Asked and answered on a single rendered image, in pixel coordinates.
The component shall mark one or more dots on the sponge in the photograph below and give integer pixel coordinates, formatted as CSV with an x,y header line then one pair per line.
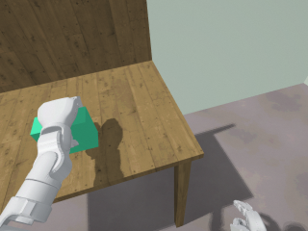
x,y
83,131

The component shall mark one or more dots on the robot left forearm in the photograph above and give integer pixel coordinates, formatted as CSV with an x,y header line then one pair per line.
x,y
52,165

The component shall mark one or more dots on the table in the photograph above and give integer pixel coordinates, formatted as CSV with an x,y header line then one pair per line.
x,y
99,50

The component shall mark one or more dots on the right robot hand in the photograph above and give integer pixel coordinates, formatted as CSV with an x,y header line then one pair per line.
x,y
252,222

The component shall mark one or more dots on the left robot hand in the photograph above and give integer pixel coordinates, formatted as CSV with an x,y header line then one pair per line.
x,y
63,110

